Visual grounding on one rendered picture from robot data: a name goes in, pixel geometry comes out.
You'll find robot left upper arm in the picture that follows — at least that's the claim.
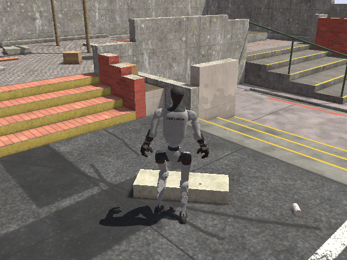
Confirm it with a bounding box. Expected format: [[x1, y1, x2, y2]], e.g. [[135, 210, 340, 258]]
[[149, 108, 165, 138]]

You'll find left robot forearm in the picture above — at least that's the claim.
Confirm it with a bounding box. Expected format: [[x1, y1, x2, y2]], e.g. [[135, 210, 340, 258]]
[[143, 129, 153, 148]]

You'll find right robot forearm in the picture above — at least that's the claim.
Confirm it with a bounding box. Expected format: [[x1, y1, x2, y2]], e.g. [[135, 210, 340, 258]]
[[197, 132, 208, 150]]

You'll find robot right upper arm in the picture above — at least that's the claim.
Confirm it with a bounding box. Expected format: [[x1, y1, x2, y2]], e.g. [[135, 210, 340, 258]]
[[187, 110, 202, 140]]

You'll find robot right foot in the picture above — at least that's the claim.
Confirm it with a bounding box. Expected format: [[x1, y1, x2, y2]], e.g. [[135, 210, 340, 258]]
[[179, 211, 187, 224]]

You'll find robot right shin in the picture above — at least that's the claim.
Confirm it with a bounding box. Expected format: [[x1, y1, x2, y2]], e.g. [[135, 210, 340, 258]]
[[181, 180, 189, 217]]

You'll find left robot hand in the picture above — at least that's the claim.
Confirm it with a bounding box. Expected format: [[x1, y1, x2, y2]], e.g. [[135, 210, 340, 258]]
[[140, 145, 153, 157]]

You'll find right robot hand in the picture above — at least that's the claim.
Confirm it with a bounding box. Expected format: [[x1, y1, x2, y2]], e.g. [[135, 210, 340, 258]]
[[197, 147, 209, 159]]

